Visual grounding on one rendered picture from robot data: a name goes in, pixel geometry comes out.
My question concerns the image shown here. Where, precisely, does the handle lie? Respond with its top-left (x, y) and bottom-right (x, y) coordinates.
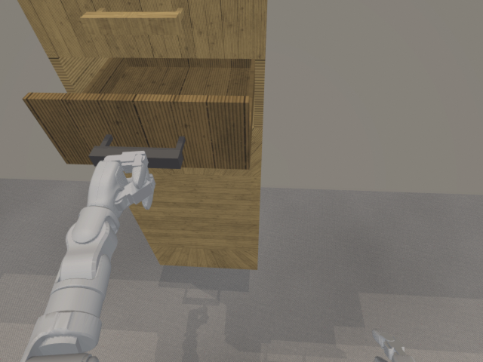
top-left (89, 134), bottom-right (186, 169)
top-left (80, 12), bottom-right (182, 35)

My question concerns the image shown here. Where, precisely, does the left robot forearm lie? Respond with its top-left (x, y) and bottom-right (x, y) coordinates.
top-left (20, 206), bottom-right (120, 362)

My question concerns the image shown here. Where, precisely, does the right robot hand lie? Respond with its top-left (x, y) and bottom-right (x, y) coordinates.
top-left (372, 328), bottom-right (415, 362)

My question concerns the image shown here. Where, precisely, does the cabinet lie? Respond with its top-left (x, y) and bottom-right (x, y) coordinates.
top-left (18, 0), bottom-right (267, 270)

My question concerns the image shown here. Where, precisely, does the left robot hand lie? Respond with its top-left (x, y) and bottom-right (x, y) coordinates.
top-left (87, 151), bottom-right (155, 218)

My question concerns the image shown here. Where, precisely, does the drawer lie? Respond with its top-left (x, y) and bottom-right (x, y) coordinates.
top-left (23, 57), bottom-right (255, 170)

